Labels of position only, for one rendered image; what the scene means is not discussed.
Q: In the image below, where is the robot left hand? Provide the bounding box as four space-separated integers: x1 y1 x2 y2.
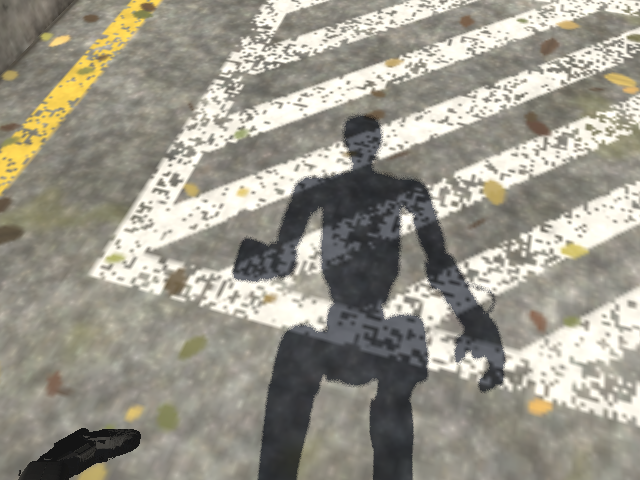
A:
18 428 141 480

